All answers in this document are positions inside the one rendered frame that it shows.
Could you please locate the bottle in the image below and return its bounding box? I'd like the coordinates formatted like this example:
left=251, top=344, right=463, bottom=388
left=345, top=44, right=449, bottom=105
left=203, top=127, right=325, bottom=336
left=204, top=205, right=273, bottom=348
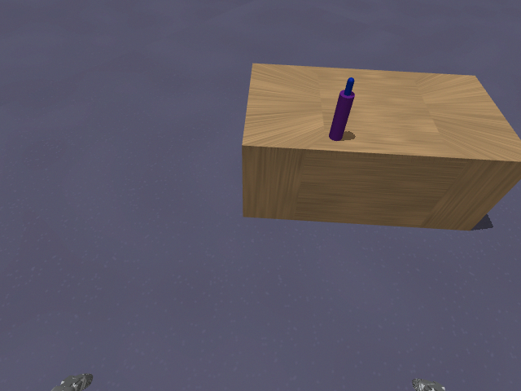
left=329, top=77, right=355, bottom=141

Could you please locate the left robot hand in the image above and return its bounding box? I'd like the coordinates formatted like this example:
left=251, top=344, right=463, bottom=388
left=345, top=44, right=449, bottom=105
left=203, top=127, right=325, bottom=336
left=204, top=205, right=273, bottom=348
left=51, top=373, right=93, bottom=391

